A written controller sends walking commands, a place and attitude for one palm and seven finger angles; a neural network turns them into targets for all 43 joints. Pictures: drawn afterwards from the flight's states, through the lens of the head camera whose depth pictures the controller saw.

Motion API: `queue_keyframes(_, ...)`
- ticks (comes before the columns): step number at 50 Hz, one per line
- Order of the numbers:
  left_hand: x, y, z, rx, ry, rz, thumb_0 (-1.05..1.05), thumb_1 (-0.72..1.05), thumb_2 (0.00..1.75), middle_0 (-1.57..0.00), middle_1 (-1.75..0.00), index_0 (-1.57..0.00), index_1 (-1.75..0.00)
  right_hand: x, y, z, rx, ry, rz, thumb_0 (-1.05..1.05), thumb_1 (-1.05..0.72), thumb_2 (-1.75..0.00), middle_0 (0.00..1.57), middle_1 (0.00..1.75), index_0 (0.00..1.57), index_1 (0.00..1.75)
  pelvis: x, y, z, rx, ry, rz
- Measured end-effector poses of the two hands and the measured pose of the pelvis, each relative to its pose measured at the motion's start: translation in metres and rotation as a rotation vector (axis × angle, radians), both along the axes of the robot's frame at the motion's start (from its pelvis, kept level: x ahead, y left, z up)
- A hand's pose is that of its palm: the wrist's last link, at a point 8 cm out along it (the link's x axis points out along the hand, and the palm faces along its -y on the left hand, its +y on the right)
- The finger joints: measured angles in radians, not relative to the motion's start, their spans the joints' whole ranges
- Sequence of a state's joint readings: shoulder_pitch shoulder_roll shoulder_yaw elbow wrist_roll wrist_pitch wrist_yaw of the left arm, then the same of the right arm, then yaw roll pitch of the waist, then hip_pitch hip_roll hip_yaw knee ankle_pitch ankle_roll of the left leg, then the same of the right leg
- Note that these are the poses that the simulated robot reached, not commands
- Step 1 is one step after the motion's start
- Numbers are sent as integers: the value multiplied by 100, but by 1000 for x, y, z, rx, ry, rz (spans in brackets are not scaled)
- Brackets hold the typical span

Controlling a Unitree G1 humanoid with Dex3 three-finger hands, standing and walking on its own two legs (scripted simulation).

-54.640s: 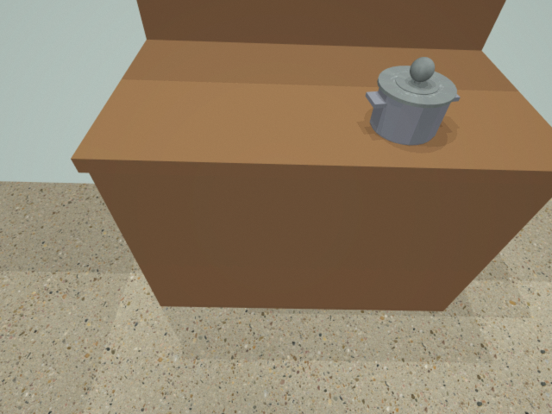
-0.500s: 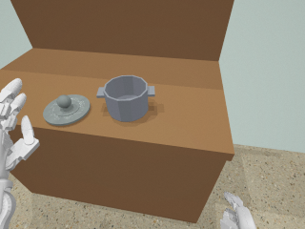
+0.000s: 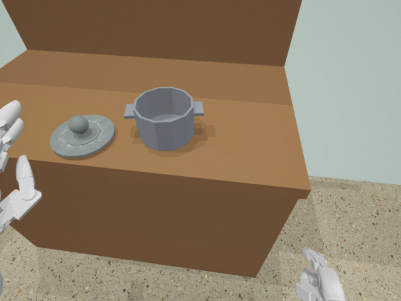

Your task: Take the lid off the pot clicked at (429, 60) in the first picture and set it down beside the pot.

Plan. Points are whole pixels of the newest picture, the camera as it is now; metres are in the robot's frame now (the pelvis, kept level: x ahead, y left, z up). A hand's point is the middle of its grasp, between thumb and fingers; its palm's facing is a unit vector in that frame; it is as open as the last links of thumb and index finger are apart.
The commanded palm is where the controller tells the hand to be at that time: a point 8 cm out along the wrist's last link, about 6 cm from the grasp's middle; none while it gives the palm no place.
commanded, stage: step back with the hand held close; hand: left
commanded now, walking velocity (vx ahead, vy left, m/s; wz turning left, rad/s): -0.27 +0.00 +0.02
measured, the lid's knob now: (78, 124) +0.51 +0.38 +0.05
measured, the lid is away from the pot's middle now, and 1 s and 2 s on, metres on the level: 0.23 0.23 0.23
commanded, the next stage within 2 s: stop stepping back and stand still in 1.08 s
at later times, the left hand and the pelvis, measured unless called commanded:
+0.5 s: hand out of the picture +0.12 +0.25 +0.21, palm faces +0.44 -0.79 -0.43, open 7.4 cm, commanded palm +0.06 +0.30 +0.22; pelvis -0.07 +0.02 -0.01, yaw +1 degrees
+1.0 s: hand out of the picture +0.06 +0.26 +0.21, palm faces +0.39 -0.82 -0.42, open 7.4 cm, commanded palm +0.00 +0.31 +0.22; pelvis -0.14 +0.03 -0.02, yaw -1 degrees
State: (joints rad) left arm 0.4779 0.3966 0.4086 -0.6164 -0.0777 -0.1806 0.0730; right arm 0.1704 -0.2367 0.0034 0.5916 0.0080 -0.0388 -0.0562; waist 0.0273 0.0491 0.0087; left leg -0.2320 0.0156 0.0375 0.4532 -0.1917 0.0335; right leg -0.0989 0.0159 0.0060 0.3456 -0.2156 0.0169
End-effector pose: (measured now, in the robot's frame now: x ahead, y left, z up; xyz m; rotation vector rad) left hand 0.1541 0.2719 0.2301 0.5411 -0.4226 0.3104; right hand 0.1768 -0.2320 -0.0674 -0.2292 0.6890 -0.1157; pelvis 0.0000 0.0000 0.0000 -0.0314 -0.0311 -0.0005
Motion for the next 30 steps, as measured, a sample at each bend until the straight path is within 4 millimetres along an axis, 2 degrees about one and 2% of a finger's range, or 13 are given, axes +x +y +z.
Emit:
queue_keyframes(7,-5,8,-14,42,85,-65,2,89,90,-21,-30,-21,-31,-32,-5,1,-40,46,-77,1,-90,-90,20,30,20,30,-14,12,-3,8,20,-12)
queue_keyframes(15,-39,15,-5,103,16,-45,2,88,90,-21,-30,-22,-31,-64,10,-8,-29,48,-61,1,-90,-90,20,30,20,30,-40,17,-9,5,20,1)
queue_keyframes(21,-64,18,-2,83,-50,4,2,88,90,-21,-30,-21,-31,-82,19,-16,-2,41,-42,1,-90,-90,20,30,20,30,-56,16,-12,-11,14,13)
queue_keyframes(30,-81,19,-6,36,-117,-15,2,88,90,-21,-30,-21,-31,-109,15,-15,-43,33,-58,1,-90,-90,20,30,20,30,-78,21,-16,-31,9,13)
